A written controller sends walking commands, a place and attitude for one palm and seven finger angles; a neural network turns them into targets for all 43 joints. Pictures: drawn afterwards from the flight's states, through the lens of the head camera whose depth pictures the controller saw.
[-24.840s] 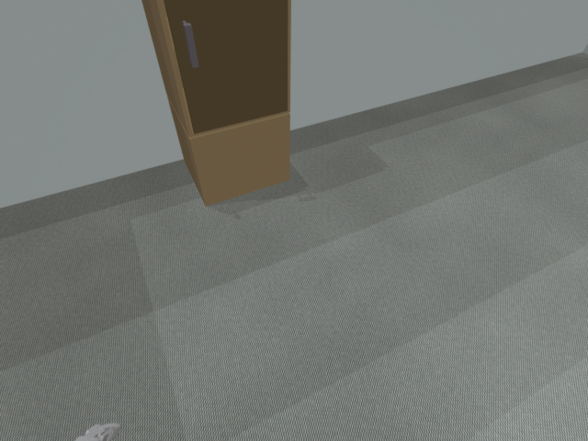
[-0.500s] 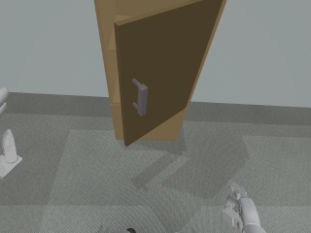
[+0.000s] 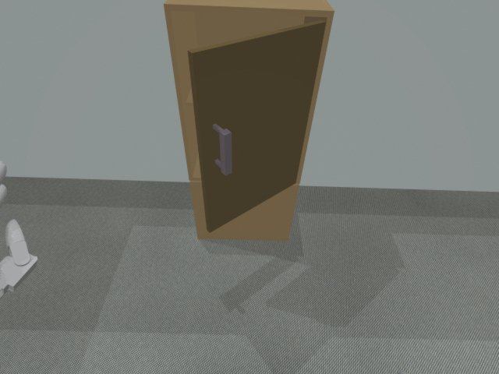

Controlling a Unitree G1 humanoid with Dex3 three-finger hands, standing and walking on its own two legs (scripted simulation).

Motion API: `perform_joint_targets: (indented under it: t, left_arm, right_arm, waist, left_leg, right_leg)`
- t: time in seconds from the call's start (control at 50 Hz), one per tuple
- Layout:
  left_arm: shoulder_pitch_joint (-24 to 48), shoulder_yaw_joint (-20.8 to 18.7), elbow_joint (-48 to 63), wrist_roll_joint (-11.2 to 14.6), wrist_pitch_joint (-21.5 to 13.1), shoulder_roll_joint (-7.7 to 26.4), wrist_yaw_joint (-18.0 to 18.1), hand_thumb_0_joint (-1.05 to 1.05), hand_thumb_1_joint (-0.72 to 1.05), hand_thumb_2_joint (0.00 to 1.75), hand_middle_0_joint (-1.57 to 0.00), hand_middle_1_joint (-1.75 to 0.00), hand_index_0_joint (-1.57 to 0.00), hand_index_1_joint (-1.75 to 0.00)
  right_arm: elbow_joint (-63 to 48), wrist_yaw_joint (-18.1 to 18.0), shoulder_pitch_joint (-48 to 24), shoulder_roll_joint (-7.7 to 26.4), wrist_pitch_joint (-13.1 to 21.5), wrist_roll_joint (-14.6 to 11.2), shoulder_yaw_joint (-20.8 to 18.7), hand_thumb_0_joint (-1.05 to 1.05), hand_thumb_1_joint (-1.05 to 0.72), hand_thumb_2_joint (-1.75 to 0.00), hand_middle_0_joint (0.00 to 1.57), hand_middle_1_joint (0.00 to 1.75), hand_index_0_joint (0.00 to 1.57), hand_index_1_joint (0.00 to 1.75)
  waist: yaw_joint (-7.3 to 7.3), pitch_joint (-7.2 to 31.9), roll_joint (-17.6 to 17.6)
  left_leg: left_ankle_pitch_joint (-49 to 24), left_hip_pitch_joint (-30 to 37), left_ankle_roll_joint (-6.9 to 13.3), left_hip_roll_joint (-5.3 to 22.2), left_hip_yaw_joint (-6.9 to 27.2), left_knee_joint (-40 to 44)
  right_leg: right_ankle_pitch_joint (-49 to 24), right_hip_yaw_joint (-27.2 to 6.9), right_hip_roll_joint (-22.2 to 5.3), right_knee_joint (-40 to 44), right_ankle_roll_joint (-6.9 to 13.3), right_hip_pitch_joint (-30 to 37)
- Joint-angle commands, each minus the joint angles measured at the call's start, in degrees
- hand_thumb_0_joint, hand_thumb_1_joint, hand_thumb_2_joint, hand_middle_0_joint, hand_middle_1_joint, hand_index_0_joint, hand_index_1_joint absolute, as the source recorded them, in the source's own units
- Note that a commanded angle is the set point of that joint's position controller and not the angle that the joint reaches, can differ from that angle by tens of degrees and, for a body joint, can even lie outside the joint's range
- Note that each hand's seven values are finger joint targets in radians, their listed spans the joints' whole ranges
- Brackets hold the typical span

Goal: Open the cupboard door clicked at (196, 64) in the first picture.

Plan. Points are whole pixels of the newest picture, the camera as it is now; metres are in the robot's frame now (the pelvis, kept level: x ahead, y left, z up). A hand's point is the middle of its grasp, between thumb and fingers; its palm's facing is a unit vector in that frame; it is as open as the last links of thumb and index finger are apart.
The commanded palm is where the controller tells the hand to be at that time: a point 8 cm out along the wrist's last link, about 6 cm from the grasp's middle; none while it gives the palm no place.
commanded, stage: stop stepping back and stand still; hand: left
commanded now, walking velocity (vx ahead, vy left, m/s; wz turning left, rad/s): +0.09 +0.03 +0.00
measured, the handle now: (221, 149) +0.65 +0.12 +0.00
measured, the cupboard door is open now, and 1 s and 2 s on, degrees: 39 39 39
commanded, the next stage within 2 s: let the arm hang, fingers relaxed in 0.58 s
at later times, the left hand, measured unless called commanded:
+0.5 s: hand (53, 294) +0.17 +0.24 +0.15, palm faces +0.44 -0.77 -0.46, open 7.4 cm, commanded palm +0.11 +0.27 +0.18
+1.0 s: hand out of the picture +0.03 +0.18 -0.16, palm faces -0.04 -0.99 -0.16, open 7.4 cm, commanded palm none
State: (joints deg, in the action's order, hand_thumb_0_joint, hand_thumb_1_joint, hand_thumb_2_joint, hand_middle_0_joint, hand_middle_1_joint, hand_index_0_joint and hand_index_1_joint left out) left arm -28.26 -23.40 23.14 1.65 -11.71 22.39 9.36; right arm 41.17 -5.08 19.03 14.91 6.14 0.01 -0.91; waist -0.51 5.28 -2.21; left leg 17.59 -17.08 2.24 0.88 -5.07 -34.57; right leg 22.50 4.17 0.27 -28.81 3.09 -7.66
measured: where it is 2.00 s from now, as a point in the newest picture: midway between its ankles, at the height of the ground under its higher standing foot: outside the picture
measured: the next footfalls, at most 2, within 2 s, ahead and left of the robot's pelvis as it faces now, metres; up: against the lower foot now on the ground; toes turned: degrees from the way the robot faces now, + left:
left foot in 0.02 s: +0.03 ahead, +0.13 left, +0.00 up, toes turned +5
right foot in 0.26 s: +0.03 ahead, -0.08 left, +0.00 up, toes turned -7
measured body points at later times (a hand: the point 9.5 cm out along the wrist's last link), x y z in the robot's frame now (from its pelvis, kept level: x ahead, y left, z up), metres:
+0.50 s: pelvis -0.03 -0.03 +0.01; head -0.03 -0.04 +0.46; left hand +0.14 +0.28 +0.18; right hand +0.11 -0.26 -0.10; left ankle -0.03 +0.12 -0.67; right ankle -0.01 -0.07 -0.73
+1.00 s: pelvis -0.04 +0.01 +0.00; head -0.02 +0.03 +0.45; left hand +0.03 +0.24 -0.15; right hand +0.06 -0.23 -0.13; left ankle -0.01 +0.11 -0.73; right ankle -0.01 -0.08 -0.73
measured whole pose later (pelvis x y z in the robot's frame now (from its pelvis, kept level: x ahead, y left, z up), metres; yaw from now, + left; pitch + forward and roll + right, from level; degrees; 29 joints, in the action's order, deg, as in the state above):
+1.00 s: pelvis -0.04 +0.01 +0.00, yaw +0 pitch -2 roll +0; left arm -15.4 1.3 -48.0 -1.3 2.7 11.3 -0.2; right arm 51.4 0.8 10.1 12.7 -0.5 1.5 2.3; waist 0.2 -3.5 -2.6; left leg 13.2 -13.9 1.9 -1.4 -2.1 -28.8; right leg 13.2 7.2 -0.7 -29.4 2.8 -14.6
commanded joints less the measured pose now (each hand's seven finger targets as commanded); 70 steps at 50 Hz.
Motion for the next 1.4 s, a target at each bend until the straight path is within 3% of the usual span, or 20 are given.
perform_joint_targets:
  t: [0.0,0.02,0.04,0.06,0.08,0.22,0.24,0.28,0.32,0.4,0.56,0.64,0.66,0.68,0.72,0.82,0.92,1.02,1.18,1.38]
  left_arm:
    - [5.23,-5.13,14.17,0.05,-3.76,11.17,1.23,0.0,0.9,0.9,-0.2,-0.3,-0.2,-0.3]
    - [5.24,-6.38,17.87,0.02,-4.54,12.26,1.51,0.0,0.9,0.9,-0.2,-0.3,-0.2,-0.3]
    - [4.13,-6.95,19.08,-0.11,-4.94,13.04,1.6,0.0,0.9,0.9,-0.2,-0.3,-0.2,-0.3]
    - [2.99,-7.51,20.77,-0.49,-5.18,13.6,1.41,0.0,0.9,0.9,-0.2,-0.3,-0.2,-0.3]
    - [3.07,-7.89,22.07,-0.79,-4.71,14.02,1.25,0.0,0.9,0.9,-0.2,-0.3,-0.2,-0.3]
    - [-4.21,-10.05,13.59,-0.1,-3.24,11.87,1.38,0.0,0.9,0.9,-0.2,-0.3,-0.2,-0.3]
    - [-5.01,-9.54,10.44,-0.21,-2.88,11.54,1.15,0.0,0.9,0.9,-0.2,-0.3,-0.2,-0.3]
    - [-1.26,-9.29,8.51,-0.07,-2.43,12.97,0.85,0.0,0.9,0.9,-0.2,-0.3,-0.2,-0.3]
    - [4.53,-7.06,7.13,-0.53,-4.04,10.77,-0.17,0.0,0.9,0.9,-0.2,-0.3,-0.2,-0.3]
    - [6.24,-4.76,7.22,-0.79,-5.61,9.67,-0.69,0.0,0.9,0.9,-0.2,-0.3,-0.2,-0.3]
    - [-2.23,-9.07,18.23,-0.2,-5.26,12.35,1.98,0.0,0.9,0.9,-0.2,-0.3,-0.2,-0.3]
    - [-5.76,-9.16,15.91,0.74,-4.72,10.92,1.81,0.0,0.9,0.9,-0.2,-0.3,-0.2,-0.3]
    - [-0.4,17.91,-28.62,-4.85,3.82,1.35,-7.67,0.0,0.9,0.9,-0.2,-0.3,-0.2,-0.3]
    - [-0.5,16.86,-29.69,-3.75,8.96,-0.34,-9.07,0.0,0.9,0.9,-0.2,-0.3,-0.2,-0.3]
    - [2.29,16.67,-31.19,-3.77,10.34,-1.66,-9.44,0.0,0.9,0.9,-0.2,-0.3,-0.2,-0.3]
    - [13.34,18.17,-47.46,-3.67,10.15,3.03,-9.5,0.0,0.9,0.9,-0.2,-0.3,-0.2,-0.3]
    - [15.31,21.01,-63.44,-2.75,11.37,0.67,-8.67,0.0,0.9,0.9,-0.2,-0.3,-0.2,-0.3]
    - [12.19,21.53,-75.23,-2.53,11.21,-2.53,-8.27,0.0,0.9,0.9,-0.2,-0.3,-0.2,-0.3]
    - [11.46,21.7,-84.07,-2.51,10.85,-3.12,-8.24,0.0,0.9,0.9,-0.2,-0.3,-0.2,-0.3]
    - [11.55,21.28,-87.09,-2.55,10.83,-2.01,-7.94,0.0,0.9,0.9,-0.2,-0.3,-0.2,-0.3]
  right_arm:
    - [-12.13,-0.32,-9.75,5.54,4.11,-0.23,-2.17,0.0,-0.9,-0.9,0.2,0.3,0.2,0.3]
    - [-12.87,-0.03,-9.26,6.21,4.21,-0.52,-2.32,0.0,-0.9,-0.9,0.2,0.3,0.2,0.3]
    - [-12.94,0.38,-8.44,5.55,4.74,-0.56,-2.15,0.0,-0.9,-0.9,0.2,0.3,0.2,0.3]
    - [-11.98,0.42,-8.71,3.98,5.29,0.5,-1.55,0.0,-0.9,-0.9,0.2,0.3,0.2,0.3]
    - [-11.54,0.57,-9.05,4.07,5.82,0.78,-1.61,0.0,-0.9,-0.9,0.2,0.3,0.2,0.3]
    - [-12.63,0.23,-11.22,4.23,5.22,0.01,-1.28,0.0,-0.9,-0.9,0.2,0.3,0.2,0.3]
    - [-12.91,0.02,-11.32,4.08,4.65,0.01,-1.48,0.0,-0.9,-0.9,0.2,0.3,0.2,0.3]
    - [-13.78,0.49,-12.76,3.49,3.74,-0.04,-2.01,0.0,-0.9,-0.9,0.2,0.3,0.2,0.3]
    - [-11.06,1.3,-10.36,4.35,3.65,0.43,-2.42,0.0,-0.9,-0.9,0.2,0.3,0.2,0.3]
    - [-10.52,1.23,-11.2,3.28,3.31,-0.01,-1.16,0.0,-0.9,-0.9,0.2,0.3,0.2,0.3]
    - [-13.57,0.67,-10.89,2.42,4.51,0.3,-1.33,0.0,-0.9,-0.9,0.2,0.3,0.2,0.3]
    - [-14.56,0.67,-10.84,4.47,3.2,-0.42,-2.33,0.0,-0.9,-0.9,0.2,0.3,0.2,0.3]
    - [-2.35,5.95,-13.35,16.17,4.96,0.11,-4.35,0.0,-0.9,-0.9,0.2,0.3,0.2,0.3]
    - [-3.77,5.5,-10.25,12.76,1.01,-0.07,-4.43,0.0,-0.9,-0.9,0.2,0.3,0.2,0.3]
    - [-3.63,5.43,-8.7,10.05,-0.66,0.36,-2.96,0.0,-0.9,-0.9,0.2,0.3,0.2,0.3]
    - [-0.9,4.97,-9.96,10.38,-3.08,0.76,-1.52,0.0,-0.9,-0.9,0.2,0.3,0.2,0.3]
    - [5.61,5.21,-12.07,7.71,-5.23,1.56,0.42,0.0,-0.9,-0.9,0.2,0.3,0.2,0.3]
    - [11.59,4.44,-8.77,4.38,-6.1,1.33,0.69,0.0,-0.9,-0.9,0.2,0.3,0.2,0.3]
    - [17.71,3.81,-3.74,4.67,-6.21,1.03,-0.44,0.0,-0.9,-0.9,0.2,0.3,0.2,0.3]
    - [21.27,3.68,-3.13,4.85,-5.55,1.04,-0.76,0.0,-0.9,-0.9,0.2,0.3,0.2,0.3]
  waist:
    - [1.56,-1.07,3.44]
    - [1.81,2.33,8.67]
    - [1.56,3.91,12.34]
    - [1.72,2.3,17.4]
    - [1.53,-0.85,14.28]
    - [0.62,-5.53,14.19]
    - [0.11,-6.69,8.69]
    - [-0.44,-8.68,-15.03]
    - [1.95,-10.03,-8.18]
    - [1.83,-5.18,-2.59]
    - [-0.7,0.9,-2.05]
    - [-0.25,0.28,7.6]
    - [2.25,-4.59,7.89]
    - [0.75,0.54,6.84]
    - [0.37,1.61,8.38]
    - [0.62,1.11,-12.67]
    - [0.06,-4.18,8.78]
    - [0.24,-5.28,12.54]
    - [0.69,-8.14,2.1]
    - [0.23,-8.61,2.28]
  left_leg:
    - [-9.92,11.24,4.17,3.21,4.41,10.05]
    - [-21.18,17.12,6.71,8.55,11.51,8.4]
    - [-33.62,23.4,8.85,12.82,17.48,7.82]
    - [-34.49,22.53,10.57,15.53,21.25,11.59]
    - [-27.66,16.16,10.79,17.05,22.43,14.23]
    - [15.77,-12.54,3.64,10.34,6.11,15.05]
    - [18.69,-16.8,1.93,7.34,3.3,8.26]
    - [14.89,-21.71,-1.13,-0.95,1.99,-23.51]
    - [4.4,-18.66,-1.93,0.86,7.2,-33.93]
    - [-3.85,-13.33,-2.58,1.6,4.13,-25.8]
    - [-3.4,0.61,-0.68,-1.03,0.11,5.87]
    - [-13.79,5.64,1.17,6.6,9.53,13.33]
    - [-27.12,-2.37,1.88,8.28,10.44,3.95]
    - [-29.62,0.44,1.36,7.75,10.22,3.22]
    - [-28.64,-1.8,2.54,8.74,12.66,5.89]
    - [-15.84,0.14,0.47,3.85,10.12,5.21]
    - [-10.35,0.54,0.54,5.05,11.89,14.53]
    - [0.9,0.76,-0.31,4.08,11.04,17.71]
    - [3.38,1.85,0.59,5.21,11.88,19.59]
    - [2.73,1.81,1.04,5.79,12.47,21.22]
  right_leg:
    - [-29.65,-9.29,-7.87,-5.63,-3.05,-6.95]
    - [-28.57,-5.47,-4.07,-13.27,-5.2,-11.74]
    - [-11.86,-2.16,-1.64,-19.49,-5.67,-19.41]
    - [5.64,-1.31,-0.86,-22.05,-4.11,-23.36]
    - [9.08,-2.13,-1.02,-23.19,-3.64,-21.34]
    - [-1.29,3.24,0.09,-5.17,-3.15,3.7]
    - [0.52,-1.39,-1.14,-0.44,-1.61,5.83]
    - [19.56,-38.41,-20.87,21.1,7.27,-4.08]
    - [18.11,-33.24,-19.78,22.87,3.37,-11.35]
    - [-9.87,-14.45,-14.9,16.28,0.81,-6.33]
    - [-15.36,-11.65,-13.51,13.62,0.39,3.08]
    - [-16.34,-7.86,-6.39,6.54,-3.55,0.85]
    - [-28.17,-2.04,-9.31,-2.97,-2.48,-6.38]
    - [-28.22,-7.44,-8.23,-1.65,-1.63,-4.54]
    - [-16.76,-3.1,-6.01,-5.66,-1.25,-5.08]
    - [-21.92,-8.22,-10.18,3.43,1.15,-2.09]
    - [-9.52,-6.99,-6.72,5.75,-0.52,-2.5]
    - [-6.58,-6.89,-6.73,10.1,-0.01,-0.89]
    - [-4.29,-5.72,-6.69,12.09,0.06,-3.25]
    - [-5.64,-5.98,-6.85,10.65,0.21,-2.95]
